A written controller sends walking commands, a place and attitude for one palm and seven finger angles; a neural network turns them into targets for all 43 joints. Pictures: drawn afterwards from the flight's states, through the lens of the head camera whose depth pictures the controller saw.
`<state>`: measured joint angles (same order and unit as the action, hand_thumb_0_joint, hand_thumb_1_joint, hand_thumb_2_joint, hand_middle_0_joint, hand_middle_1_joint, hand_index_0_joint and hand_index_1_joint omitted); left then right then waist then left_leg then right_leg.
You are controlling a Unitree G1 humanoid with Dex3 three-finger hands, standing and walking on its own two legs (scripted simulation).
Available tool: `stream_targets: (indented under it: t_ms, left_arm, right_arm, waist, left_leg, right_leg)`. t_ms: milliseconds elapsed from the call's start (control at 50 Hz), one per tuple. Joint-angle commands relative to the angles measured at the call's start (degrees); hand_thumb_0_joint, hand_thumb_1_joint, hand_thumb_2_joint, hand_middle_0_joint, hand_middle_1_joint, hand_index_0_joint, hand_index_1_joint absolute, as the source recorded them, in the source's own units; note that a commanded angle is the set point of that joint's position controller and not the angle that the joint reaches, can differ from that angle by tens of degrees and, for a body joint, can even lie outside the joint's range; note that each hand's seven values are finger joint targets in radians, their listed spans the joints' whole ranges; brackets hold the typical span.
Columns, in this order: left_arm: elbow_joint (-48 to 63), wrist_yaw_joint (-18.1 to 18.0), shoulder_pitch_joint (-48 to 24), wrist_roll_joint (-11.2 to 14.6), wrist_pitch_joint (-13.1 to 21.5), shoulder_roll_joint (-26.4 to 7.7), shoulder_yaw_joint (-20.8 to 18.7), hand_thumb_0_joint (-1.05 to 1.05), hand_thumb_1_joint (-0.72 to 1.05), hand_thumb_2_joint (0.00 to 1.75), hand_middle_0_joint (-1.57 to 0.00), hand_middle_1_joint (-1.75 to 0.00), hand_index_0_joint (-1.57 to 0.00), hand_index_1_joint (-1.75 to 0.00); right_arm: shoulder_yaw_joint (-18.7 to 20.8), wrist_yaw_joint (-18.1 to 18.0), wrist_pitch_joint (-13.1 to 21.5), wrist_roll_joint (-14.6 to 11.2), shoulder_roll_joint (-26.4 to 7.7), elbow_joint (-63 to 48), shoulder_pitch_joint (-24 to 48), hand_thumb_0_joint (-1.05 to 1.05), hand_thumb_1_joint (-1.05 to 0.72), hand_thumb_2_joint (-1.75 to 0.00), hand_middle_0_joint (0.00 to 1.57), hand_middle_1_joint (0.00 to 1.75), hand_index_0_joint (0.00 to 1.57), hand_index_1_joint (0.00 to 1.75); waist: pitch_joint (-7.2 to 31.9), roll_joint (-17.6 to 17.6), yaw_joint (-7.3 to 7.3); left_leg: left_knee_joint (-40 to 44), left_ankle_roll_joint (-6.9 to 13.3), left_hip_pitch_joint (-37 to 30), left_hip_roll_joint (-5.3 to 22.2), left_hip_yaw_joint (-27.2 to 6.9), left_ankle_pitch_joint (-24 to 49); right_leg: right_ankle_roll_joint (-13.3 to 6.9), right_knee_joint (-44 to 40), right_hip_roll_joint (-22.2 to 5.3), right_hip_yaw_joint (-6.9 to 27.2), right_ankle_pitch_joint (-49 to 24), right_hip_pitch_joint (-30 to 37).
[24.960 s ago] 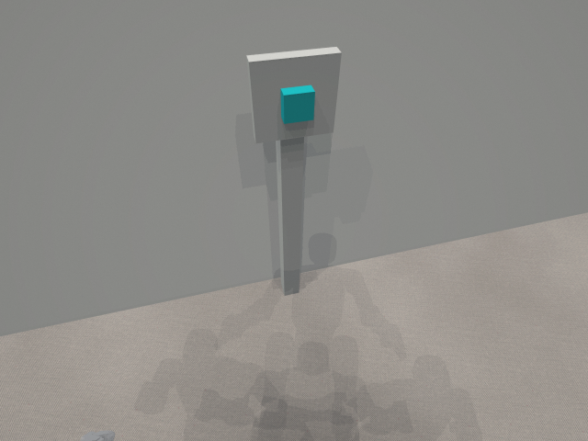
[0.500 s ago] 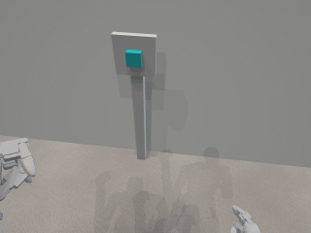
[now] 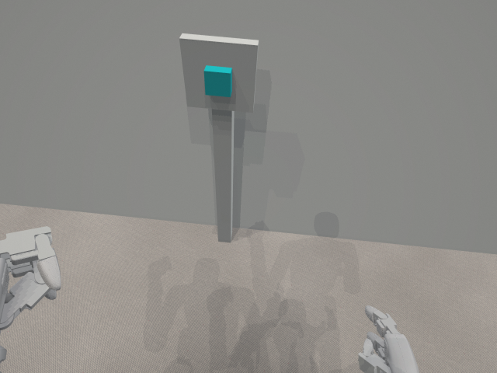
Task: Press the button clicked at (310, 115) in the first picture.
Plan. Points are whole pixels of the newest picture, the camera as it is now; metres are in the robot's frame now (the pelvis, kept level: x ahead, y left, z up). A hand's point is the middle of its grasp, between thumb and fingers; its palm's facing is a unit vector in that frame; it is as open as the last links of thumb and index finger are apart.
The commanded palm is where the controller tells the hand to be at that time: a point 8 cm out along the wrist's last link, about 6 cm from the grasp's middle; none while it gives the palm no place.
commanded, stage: stop stepping back and stand still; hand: left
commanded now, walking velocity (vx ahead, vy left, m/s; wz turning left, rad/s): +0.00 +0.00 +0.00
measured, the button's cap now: (218, 80) +0.77 +0.13 +0.08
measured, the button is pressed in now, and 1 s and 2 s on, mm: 0 0 0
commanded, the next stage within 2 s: let the arm hang, fingers relaxed in 0.40 s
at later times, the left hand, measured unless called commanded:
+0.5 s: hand (38, 283) +0.18 +0.25 +0.15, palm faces +0.36 -0.82 -0.44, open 3.1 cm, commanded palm none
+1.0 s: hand out of the picture -0.05 +0.20 -0.17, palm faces +0.01 -0.97 -0.26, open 4.7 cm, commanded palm none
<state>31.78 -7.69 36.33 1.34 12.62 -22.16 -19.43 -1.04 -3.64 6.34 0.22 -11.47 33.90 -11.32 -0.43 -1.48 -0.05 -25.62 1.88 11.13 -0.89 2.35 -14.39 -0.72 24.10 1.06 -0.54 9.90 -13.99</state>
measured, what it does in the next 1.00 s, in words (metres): stands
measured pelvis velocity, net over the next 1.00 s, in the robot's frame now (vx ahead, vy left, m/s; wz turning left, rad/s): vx -0.02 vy -0.01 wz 0.01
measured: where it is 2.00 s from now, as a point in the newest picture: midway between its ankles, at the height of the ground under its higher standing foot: outside the picture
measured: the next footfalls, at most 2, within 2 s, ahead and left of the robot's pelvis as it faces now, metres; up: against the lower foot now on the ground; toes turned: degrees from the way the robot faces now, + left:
none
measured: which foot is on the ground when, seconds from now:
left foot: down 0.00-1.00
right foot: down 0.00-1.00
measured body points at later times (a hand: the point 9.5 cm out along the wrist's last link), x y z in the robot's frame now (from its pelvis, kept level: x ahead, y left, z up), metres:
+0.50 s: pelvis -0.01 +0.01 +0.00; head +0.00 +0.02 +0.45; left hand +0.16 +0.29 +0.18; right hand +0.16 -0.22 -0.08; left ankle -0.01 +0.09 -0.74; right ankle +0.03 -0.11 -0.74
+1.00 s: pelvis -0.02 -0.01 +0.00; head +0.01 -0.01 +0.45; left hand -0.05 +0.25 -0.15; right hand -0.04 -0.26 -0.15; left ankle -0.01 +0.09 -0.74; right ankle +0.03 -0.11 -0.74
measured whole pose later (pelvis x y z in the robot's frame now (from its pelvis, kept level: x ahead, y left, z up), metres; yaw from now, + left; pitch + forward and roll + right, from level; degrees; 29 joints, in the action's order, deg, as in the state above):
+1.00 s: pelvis -0.02 -0.01 +0.00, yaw +1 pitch -1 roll +0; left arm -62.8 -0.9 17.9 -0.6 -1.6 -13.8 -0.2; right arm 0.1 -0.6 -2.0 0.8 -11.9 61.7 -19.2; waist -4.3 0.0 0.4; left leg -26.0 1.4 12.0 -0.7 1.4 -12.9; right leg -1.7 23.9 1.2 -1.6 8.6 -14.3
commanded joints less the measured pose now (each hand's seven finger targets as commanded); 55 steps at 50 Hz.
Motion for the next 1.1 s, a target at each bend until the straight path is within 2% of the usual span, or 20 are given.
stream_targets:
  t_ms: [0,60,120,160,200,220,280,340,460,480,500,520,580,600,640,680,740,800,940,1080]
  left_arm:
    - [11.0,-1.2,-1.1,0.3,3.7,-7.6,-6.8,0.00,0.90,0.90,-1.30,-1.50,-1.30,-1.50]
    - [10.7,-1.2,-1.2,0.4,3.7,-7.5,-6.7,0.00,0.90,0.90,-1.30,-1.50,-1.30,-1.50]
    - [12.0,-1.2,-2.5,0.2,3.8,-7.8,-6.5,0.00,0.90,0.90,-1.30,-1.50,-1.30,-1.50]
    - [11.6,-1.2,-1.3,0.2,3.8,-7.3,-6.3,0.00,0.90,0.90,-1.30,-1.50,-1.30,-1.50]
    - [11.0,-1.2,-1.6,0.3,3.7,-7.1,-6.1,0.00,0.90,0.90,-1.30,-1.50,-1.30,-1.50]
    - [11.5,-1.2,-2.0,0.2,3.8,-7.6,-6.4,0.00,0.90,0.90,-1.30,-1.50,-1.30,-1.50]
    - [10.1,-1.2,-1.2,0.4,3.8,-7.2,-6.5,0.00,0.90,0.90,-1.30,-1.50,-1.30,-1.50]
    - [10.1,-1.2,-2.5,0.3,4.0,-7.0,-6.1,0.00,0.90,0.90,-1.30,-1.50,-1.30,-1.50]
    - [9.7,-1.3,-2.0,0.1,4.0,-7.2,-6.4,0.00,0.90,0.90,-1.30,-1.50,-1.30,-1.50]
    - [-38.7,6.7,-10.3,-4.4,-5.5,-2.3,13.8,0.00,0.90,0.90,-1.30,-1.50,-1.30,-1.50]
    - [-39.9,7.4,-9.7,-3.3,-10.2,-1.3,11.9,0.00,0.90,0.90,-1.26,-1.46,-1.26,-1.46]
    - [-41.2,7.4,-11.5,-3.3,-11.0,0.3,12.8,0.00,0.90,0.90,-1.23,-1.42,-1.23,-1.42]
    - [-50.0,7.1,-16.8,-3.5,-11.9,-0.4,13.9,0.00,0.90,0.90,-1.12,-1.30,-1.12,-1.30]
    - [-53.8,7.1,-18.4,-3.5,-12.1,-1.1,14.2,0.00,0.90,0.90,-1.08,-1.26,-1.08,-1.26]
    - [-62.0,7.0,-20.9,-3.4,-12.9,-1.4,15.2,0.00,0.90,0.90,-1.01,-1.18,-1.01,-1.18]
    - [-69.3,6.9,-22.0,-3.1,-13.0,-1.5,16.2,0.00,0.90,0.90,-0.93,-1.10,-0.93,-1.10]
    - [-77.9,6.9,-22.2,-2.6,-12.7,-0.7,17.3,0.00,0.90,0.90,-0.82,-0.98,-0.82,-0.98]
    - [-84.1,6.8,-20.6,-2.4,-12.4,0.9,17.1,0.00,0.90,0.90,-0.71,-0.86,-0.71,-0.86]
    - [-91.4,6.5,-20.3,-1.9,-12.2,2.0,17.9,0.00,0.90,0.90,-0.46,-0.58,-0.46,-0.58]
    - [-94.4,6.1,-19.3,-1.9,-12.3,3.1,17.9,0.00,0.90,0.90,-0.20,-0.30,-0.20,-0.30]
  right_arm:
    - [2.9,-1.0,2.6,0.0,-7.1,-8.6,4.8,0.00,-0.90,-0.90,0.20,0.30,0.20,0.30]
    - [3.0,-1.2,2.6,0.0,-7.2,-8.8,4.6,0.00,-0.90,-0.90,0.20,0.30,0.20,0.30]
    - [3.0,-1.3,2.8,0.1,-7.3,-8.8,5.1,0.00,-0.90,-0.90,0.20,0.30,0.20,0.30]
    - [3.0,-1.2,2.8,0.0,-7.4,-8.7,4.6,0.00,-0.90,-0.90,0.20,0.30,0.20,0.30]
    - [2.9,-1.2,2.7,-0.1,-7.3,-8.8,4.9,0.00,-0.90,-0.90,0.20,0.30,0.20,0.30]
    - [3.0,-1.3,2.8,0.0,-7.5,-8.9,5.2,0.00,-0.90,-0.90,0.20,0.30,0.20,0.30]
    - [2.9,-1.3,2.6,0.0,-7.2,-8.7,4.9,0.00,-0.90,-0.90,0.20,0.30,0.20,0.30]
    - [2.9,-1.3,2.7,0.0,-7.4,-8.6,5.2,0.00,-0.90,-0.90,0.20,0.30,0.20,0.30]
    - [3.0,-1.5,2.8,0.0,-7.2,-8.5,4.9,0.00,-0.90,-0.90,0.20,0.30,0.20,0.30]
    - [6.4,4.2,4.7,-0.7,-18.6,7.4,6.4,0.00,-0.90,-0.90,0.20,0.30,0.20,0.30]
    - [5.9,4.4,0.6,-1.2,-14.6,6.5,1.7,0.00,-0.90,-0.90,0.20,0.30,0.20,0.30]
    - [5.5,4.1,-0.6,-0.7,-13.0,6.4,0.2,0.00,-0.90,-0.90,0.20,0.30,0.20,0.30]
    - [4.5,3.8,-2.7,0.5,-13.1,6.9,0.6,0.00,-0.90,-0.90,0.20,0.30,0.20,0.30]
    - [4.4,3.7,-3.2,0.8,-13.7,7.6,1.0,0.00,-0.90,-0.90,0.20,0.30,0.20,0.30]
    - [3.8,3.7,-4.5,1.3,-12.8,9.5,1.8,0.00,-0.90,-0.90,0.20,0.30,0.20,0.30]
    - [3.1,3.6,-5.2,1.4,-11.7,11.8,1.9,0.00,-0.90,-0.90,0.20,0.30,0.20,0.30]
    - [2.3,3.3,-5.8,1.1,-9.9,15.6,0.2,0.00,-0.90,-0.90,0.20,0.30,0.20,0.30]
    - [2.2,2.8,-6.1,1.1,-8.2,18.9,-1.9,0.00,-0.90,-0.90,0.20,0.30,0.20,0.30]
    - [2.4,2.4,-6.9,0.8,-6.6,24.7,-8.6,0.00,-0.90,-0.90,0.20,0.30,0.20,0.30]
    - [2.2,2.1,-6.6,0.7,-5.1,27.6,-11.3,0.00,-0.90,-0.90,0.20,0.30,0.20,0.30]
  waist:
    - [4.9,4.4,0.02]
    - [5.0,4.0,0.00]
    - [5.1,6.1,0.00]
    - [5.7,5.8,0.13]
    - [4.5,4.8,0.13]
    - [4.2,5.8,0.16]
    - [4.0,3.5,0.13]
    - [2.9,4.2,0.06]
    - [4.2,3.6,0.09]
    - [-3.6,4.1,-2.69]
    - [2.8,4.0,-2.02]
    - [5.1,0.2,-1.78]
    - [4.3,-7.4,-1.03]
    - [4.0,-7.8,-0.59]
    - [0.3,-2.4,-0.20]
    - [0.6,2.3,0.18]
    - [1.4,4.6,0.20]
    - [1.4,9.7,0.25]
    - [-2.5,2.2,-0.58]
    - [-3.7,0.1,-0.36]
  left_leg:
    - [7.2,-0.4,4.5,5.5,-6.3,6.4]
    - [7.1,-0.5,4.4,5.4,-6.2,7.1]
    - [7.5,-0.8,4.4,5.3,-6.2,7.2]
    - [7.5,-1.2,4.2,5.6,-6.4,8.8]
    - [8.1,-1.1,5.1,5.6,-6.4,6.4]
    - [8.3,-1.2,5.7,5.4,-6.6,5.4]
    - [8.2,-0.9,6.1,5.3,-6.4,3.5]
    - [8.9,-1.0,6.5,5.2,-6.8,0.8]
    - [8.6,-0.6,6.9,5.1,-6.4,0.3]
    - [-2.1,0.0,9.0,5.9,-7.7,11.5]
    - [-1.6,-1.2,3.9,6.3,-6.4,14.9]
    - [-2.9,-0.2,2.8,6.8,-7.4,17.2]
    - [-0.7,2.2,6.6,7.2,-10.2,10.7]
    - [-0.2,2.2,7.2,6.7,-10.1,9.5]
    - [2.0,1.9,8.5,5.8,-9.7,4.3]
    - [3.7,1.5,7.5,5.4,-9.0,2.0]
    - [5.4,1.1,6.0,5.6,-8.4,-0.6]
    - [6.2,0.8,4.5,5.5,-7.5,-2.5]
    - [6.2,1.1,3.2,5.5,-7.0,-3.6]
    - [7.0,1.2,3.3,5.8,-6.7,-1.7]
  right_leg:
    - [0.3,-1.6,-3.4,4.4,-7.7,7.2]
    - [0.3,-1.7,-3.5,4.2,-8.8,7.6]
    - [0.4,-1.5,-3.5,3.8,-8.6,7.5]
    - [0.4,-0.5,-3.2,3.4,-9.5,8.2]
    - [0.6,-1.1,-3.2,3.4,-7.8,7.5]
    - [0.5,-1.3,-3.2,3.5,-7.0,7.5]
    - [0.5,-2.1,-3.5,4.0,-6.3,7.3]
    - [0.5,-3.0,-3.4,4.2,-3.4,6.0]
    - [0.5,-2.8,-3.5,4.1,-4.1,7.2]
    - [-1.0,4.5,-7.4,1.5,-9.5,-4.5]
    - [-1.4,2.8,-6.9,4.2,-6.1,-4.5]
    - [-1.7,4.4,-6.1,2.8,-4.1,-4.6]
    - [-2.2,5.3,-5.0,3.5,0.1,-1.5]
    - [-2.5,4.5,-5.4,4.6,-0.8,-0.2]
    - [-2.8,2.7,-5.7,6.0,2.2,-0.8]
    - [-2.8,0.9,-5.6,7.2,2.3,0.9]
    - [-2.7,-1.7,-5.8,7.7,4.2,2.6]
    - [-3.1,-3.9,-6.0,7.6,5.0,3.0]
    - [-3.3,-7.6,-6.4,7.5,9.8,0.3]
    - [-3.2,-7.1,-6.2,6.7,8.2,1.0]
